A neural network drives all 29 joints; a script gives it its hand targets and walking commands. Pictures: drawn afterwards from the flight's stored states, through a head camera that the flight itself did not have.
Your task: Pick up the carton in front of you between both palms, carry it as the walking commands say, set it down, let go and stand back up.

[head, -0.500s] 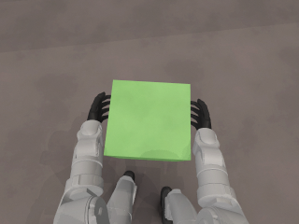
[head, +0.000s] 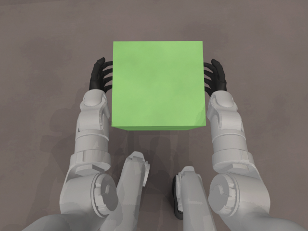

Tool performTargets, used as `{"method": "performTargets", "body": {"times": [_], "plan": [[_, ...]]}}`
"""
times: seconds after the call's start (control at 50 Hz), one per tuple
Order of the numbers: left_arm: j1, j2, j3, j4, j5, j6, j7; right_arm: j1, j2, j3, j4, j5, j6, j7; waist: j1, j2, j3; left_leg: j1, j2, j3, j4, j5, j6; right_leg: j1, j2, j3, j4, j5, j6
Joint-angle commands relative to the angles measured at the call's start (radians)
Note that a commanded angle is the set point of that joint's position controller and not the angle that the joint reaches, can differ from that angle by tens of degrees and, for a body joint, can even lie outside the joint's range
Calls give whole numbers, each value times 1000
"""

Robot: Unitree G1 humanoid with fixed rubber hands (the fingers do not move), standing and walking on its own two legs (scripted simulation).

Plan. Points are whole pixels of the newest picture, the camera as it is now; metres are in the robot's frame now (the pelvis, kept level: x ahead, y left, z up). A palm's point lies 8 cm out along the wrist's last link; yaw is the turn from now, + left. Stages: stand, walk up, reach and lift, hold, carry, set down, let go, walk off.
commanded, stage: set down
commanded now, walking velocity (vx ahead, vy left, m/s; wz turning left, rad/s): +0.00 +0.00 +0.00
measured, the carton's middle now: (157, 94) +0.45 +0.08 -0.16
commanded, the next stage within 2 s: none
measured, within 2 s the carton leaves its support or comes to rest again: rests again in 1.52 s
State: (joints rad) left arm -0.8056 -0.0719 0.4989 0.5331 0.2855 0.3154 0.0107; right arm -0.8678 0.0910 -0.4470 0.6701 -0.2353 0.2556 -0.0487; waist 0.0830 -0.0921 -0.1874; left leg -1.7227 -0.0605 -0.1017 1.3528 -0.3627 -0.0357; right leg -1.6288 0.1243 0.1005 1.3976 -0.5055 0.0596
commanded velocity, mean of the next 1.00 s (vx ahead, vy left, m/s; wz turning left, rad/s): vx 0.00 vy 0.00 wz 0.00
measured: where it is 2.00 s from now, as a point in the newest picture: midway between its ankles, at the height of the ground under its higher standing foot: (155, 194)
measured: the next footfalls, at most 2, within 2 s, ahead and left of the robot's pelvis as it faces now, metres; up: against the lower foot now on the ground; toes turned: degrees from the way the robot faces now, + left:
none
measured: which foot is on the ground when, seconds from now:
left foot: down 0.00-1.00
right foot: down 0.00-1.00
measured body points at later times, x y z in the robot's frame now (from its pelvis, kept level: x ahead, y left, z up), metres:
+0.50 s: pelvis -0.03 -0.01 -0.12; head +0.29 +0.03 +0.20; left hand +0.43 +0.26 -0.24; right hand +0.51 -0.03 -0.24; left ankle +0.10 +0.12 -0.56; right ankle +0.06 -0.14 -0.56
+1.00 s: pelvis -0.03 -0.01 -0.19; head +0.33 +0.02 +0.08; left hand +0.44 +0.27 -0.35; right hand +0.53 -0.02 -0.36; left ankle +0.10 +0.12 -0.56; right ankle +0.06 -0.14 -0.56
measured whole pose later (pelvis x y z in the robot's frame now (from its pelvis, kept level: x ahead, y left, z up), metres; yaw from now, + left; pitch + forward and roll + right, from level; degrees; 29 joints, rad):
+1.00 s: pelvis -0.03 -0.01 -0.19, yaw -3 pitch +44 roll -1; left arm -1.22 0.14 0.57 0.75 0.13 0.26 0.03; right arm -1.45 -0.16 -0.13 1.03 -0.06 0.23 -0.17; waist 0.21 -0.07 0.18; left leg -2.30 -0.04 -0.07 1.99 -0.47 -0.06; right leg -2.22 0.24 0.09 2.06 -0.62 0.11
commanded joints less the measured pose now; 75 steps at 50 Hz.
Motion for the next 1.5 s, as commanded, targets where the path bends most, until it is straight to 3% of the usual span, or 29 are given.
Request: {"method": "performTargets", "body": {"times": [0.0, 0.28, 0.46, 0.76, 0.82, 0.92, 1.1, 1.48], "plan": [[-588, -885, -567, 82, -143, -20, -230, -603, 912, 525, 71, 125, -26, 219, 67, 93, -906, 781, -66, 137, -43, 253, -19, 64, 98, -156, -80, 102, -22], [-740, -728, -464, 119, -189, -39, -245, -786, 847, 545, 100, 165, -43, 109, 139, 3, -975, 454, -74, 196, 191, 277, -30, 42, 117, -156, 121, 135, -9], [-858, -638, -393, 138, -193, -40, -256, -904, 774, 513, 151, 165, -39, 78, 172, -25, -956, 320, -60, 214, 303, 250, -36, -28, 118, -162, 235, 105, -13], [-1051, -518, -395, 124, -251, -56, -225, -1086, 644, 543, 217, 248, -50, 83, 217, -5, -945, 308, -30, 211, 458, 254, -47, -194, 115, -193, 443, 65, -24], [-1096, -498, -380, 123, -259, -65, -229, -1106, 624, 536, 226, 246, -51, 91, 233, -57, -858, 206, -27, 202, 472, 254, -36, -215, 105, -193, 472, 67, -30], [-1081, -477, -360, 134, -269, -85, -231, -1119, 650, 589, 214, 276, -72, 95, 263, -116, -843, 220, -26, 194, 510, 347, -24, -237, 105, -188, 504, 126, -25], [-1016, -439, -281, 209, -225, -95, -255, -1065, 638, 568, 279, 247, -79, 103, 264, -174, -728, 64, -10, 198, 538, 298, -11, -263, 98, -163, 506, 149, -26], [-1042, -286, -256, 268, -229, -153, -242, -1083, 520, 574, 331, 295, -126, 105, 279, -122, -573, -17, 10, 180, 594, 278, 10, -303, 91, -114, 546, 153, -39]]}}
